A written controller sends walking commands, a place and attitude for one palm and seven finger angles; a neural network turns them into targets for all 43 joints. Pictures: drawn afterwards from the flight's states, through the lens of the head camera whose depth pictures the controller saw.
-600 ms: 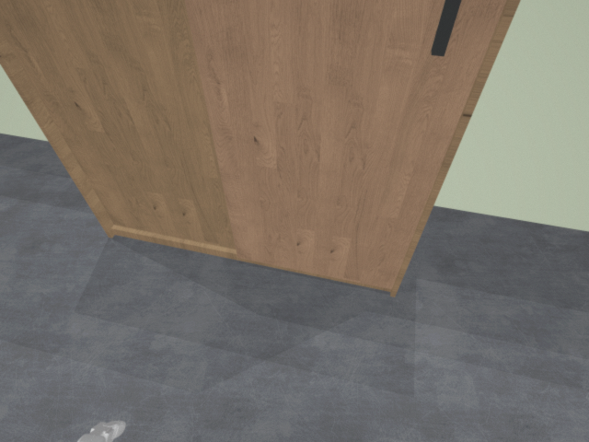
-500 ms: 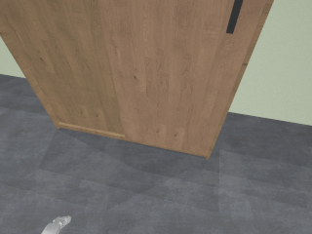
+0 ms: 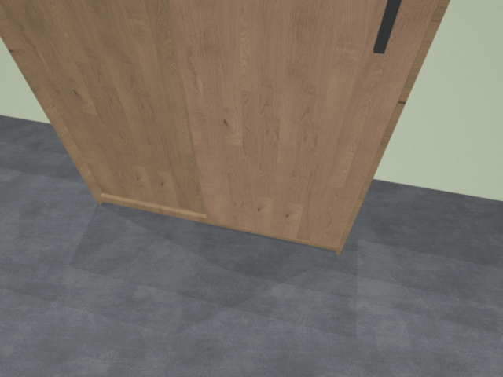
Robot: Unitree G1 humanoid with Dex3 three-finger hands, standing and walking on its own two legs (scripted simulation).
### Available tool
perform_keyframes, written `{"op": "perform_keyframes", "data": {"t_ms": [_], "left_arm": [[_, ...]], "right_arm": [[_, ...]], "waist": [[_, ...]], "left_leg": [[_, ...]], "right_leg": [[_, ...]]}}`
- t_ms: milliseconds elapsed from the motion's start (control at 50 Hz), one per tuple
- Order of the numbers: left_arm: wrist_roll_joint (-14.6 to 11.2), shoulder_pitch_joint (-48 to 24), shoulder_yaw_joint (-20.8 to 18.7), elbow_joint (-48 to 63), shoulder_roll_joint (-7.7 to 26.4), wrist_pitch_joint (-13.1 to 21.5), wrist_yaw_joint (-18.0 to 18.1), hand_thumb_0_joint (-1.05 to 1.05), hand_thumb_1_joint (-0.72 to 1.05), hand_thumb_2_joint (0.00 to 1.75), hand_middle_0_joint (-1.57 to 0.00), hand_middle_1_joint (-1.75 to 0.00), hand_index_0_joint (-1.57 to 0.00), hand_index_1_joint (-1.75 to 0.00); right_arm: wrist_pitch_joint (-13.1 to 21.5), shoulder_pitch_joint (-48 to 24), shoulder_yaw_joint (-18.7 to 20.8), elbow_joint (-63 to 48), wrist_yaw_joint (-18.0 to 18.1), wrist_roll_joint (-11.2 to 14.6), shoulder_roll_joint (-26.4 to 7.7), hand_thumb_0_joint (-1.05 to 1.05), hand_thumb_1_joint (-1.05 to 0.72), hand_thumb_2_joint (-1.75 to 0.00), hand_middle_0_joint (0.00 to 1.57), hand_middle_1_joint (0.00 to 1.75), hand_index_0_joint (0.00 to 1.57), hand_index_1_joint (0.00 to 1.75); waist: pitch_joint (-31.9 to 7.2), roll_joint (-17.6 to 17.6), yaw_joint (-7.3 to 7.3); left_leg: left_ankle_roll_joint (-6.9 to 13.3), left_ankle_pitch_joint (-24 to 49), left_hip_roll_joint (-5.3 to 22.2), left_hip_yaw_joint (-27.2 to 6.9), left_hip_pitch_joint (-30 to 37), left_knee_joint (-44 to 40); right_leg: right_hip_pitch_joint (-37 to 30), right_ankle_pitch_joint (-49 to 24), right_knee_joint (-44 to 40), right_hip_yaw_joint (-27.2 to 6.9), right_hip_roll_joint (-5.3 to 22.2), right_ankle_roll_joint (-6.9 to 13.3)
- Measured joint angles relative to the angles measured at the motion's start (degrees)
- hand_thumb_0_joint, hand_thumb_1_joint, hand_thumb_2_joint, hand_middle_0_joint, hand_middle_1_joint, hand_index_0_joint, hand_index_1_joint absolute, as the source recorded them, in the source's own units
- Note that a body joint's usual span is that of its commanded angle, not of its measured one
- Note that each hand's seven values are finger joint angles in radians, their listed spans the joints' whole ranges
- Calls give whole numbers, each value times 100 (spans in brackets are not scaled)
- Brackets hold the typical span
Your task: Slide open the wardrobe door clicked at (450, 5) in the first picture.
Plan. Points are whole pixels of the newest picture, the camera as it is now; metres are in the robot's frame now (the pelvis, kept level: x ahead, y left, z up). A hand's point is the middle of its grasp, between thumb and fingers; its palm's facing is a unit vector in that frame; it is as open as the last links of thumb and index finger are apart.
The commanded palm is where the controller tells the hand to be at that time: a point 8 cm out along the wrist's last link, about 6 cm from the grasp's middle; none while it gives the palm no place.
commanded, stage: stand and wait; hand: right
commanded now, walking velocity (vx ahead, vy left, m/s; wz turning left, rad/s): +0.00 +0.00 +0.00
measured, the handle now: (391, 4) +0.78 -0.25 +0.27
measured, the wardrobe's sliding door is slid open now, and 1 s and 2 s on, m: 0.00 0.00 0.00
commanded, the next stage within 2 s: look at it before walking up in 0.30 s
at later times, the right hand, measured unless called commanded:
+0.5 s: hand out of the picture +0.07 -0.23 -0.16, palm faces -0.03 +0.94 -0.33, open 7.4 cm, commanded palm none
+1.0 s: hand out of the picture +0.07 -0.24 -0.16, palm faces -0.03 +0.94 -0.33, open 7.4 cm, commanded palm none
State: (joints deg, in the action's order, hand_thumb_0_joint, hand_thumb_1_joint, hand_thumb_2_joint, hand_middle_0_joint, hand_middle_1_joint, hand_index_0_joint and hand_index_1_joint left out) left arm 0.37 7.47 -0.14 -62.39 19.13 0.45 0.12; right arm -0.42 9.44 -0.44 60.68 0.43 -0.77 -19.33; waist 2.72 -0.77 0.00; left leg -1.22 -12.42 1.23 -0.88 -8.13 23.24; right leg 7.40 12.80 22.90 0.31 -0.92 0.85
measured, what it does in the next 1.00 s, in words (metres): stands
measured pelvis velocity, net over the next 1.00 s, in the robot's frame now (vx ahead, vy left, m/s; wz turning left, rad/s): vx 0.00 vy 0.01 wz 0.00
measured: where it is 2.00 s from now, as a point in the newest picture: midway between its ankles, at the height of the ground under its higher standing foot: outside the picture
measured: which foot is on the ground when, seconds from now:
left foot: down 0.00-1.00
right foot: down 0.00-1.00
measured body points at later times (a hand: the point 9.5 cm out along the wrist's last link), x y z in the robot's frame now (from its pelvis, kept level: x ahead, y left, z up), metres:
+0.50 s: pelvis -0.01 +0.01 +0.00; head -0.01 +0.01 +0.45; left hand +0.06 +0.30 -0.13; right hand +0.07 -0.28 -0.13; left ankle +0.00 +0.13 -0.74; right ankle +0.00 -0.11 -0.74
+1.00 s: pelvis +0.00 +0.01 +0.00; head +0.00 +0.01 +0.45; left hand +0.08 +0.30 -0.13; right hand +0.07 -0.29 -0.13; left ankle +0.00 +0.13 -0.74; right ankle +0.00 -0.11 -0.74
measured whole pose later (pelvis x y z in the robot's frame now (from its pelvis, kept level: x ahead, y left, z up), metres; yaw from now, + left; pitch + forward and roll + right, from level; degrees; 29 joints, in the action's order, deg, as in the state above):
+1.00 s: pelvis +0.00 +0.01 +0.00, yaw +0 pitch -2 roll +0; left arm 0.2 6.7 0.2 -63.7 19.2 0.9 0.1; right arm 0.1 8.2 -0.4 61.9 0.3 -0.8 -19.5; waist 2.6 -0.5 0.1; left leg -0.6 -10.8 0.5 -0.7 -7.6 20.6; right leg 6.9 11.1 20.3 0.1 -0.2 0.1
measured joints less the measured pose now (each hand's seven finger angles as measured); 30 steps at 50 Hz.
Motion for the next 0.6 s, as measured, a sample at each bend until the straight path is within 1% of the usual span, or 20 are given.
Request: {"op": "perform_keyframes", "data": {"t_ms": [260, 600], "left_arm": [[-2, 42, 5, -143, 17, 9, -15, 1, 90, 90, -21, -30, -21, -30], [-2, -16, 21, -129, -12, 37, -18, 1, 90, 90, -21, -30, -21, -30]], "right_arm": [[39, -101, 5, 73, -9, 1, -18, 0, -90, -90, 20, 30, 20, 30], [53, -148, -7, 69, -19, -6, 17, 0, -90, -90, 20, 30, 21, 30]], "waist": [[-32, 32, -34], [-46, 21, -27]], "left_leg": [[50, 136, -56, 6, -18, -118], [67, 184, -78, 7, -33, -176]], "right_leg": [[14, -133, -119, -5, 56, -53], [27, -176, -174, -7, 79, -74]]}}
